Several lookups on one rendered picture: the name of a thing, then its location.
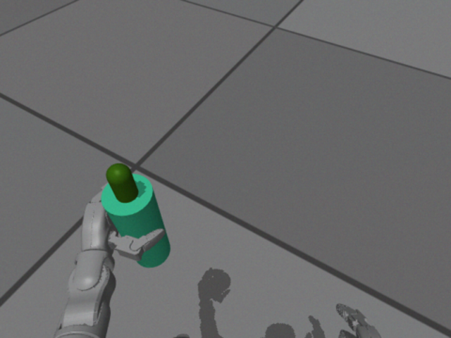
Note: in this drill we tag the left robot arm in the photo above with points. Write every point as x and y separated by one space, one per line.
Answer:
90 286

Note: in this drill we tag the bottle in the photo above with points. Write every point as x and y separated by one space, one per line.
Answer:
130 202

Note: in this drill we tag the right robot hand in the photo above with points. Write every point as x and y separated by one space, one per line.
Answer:
358 323

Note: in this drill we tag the left robot hand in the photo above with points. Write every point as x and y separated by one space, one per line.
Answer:
99 232

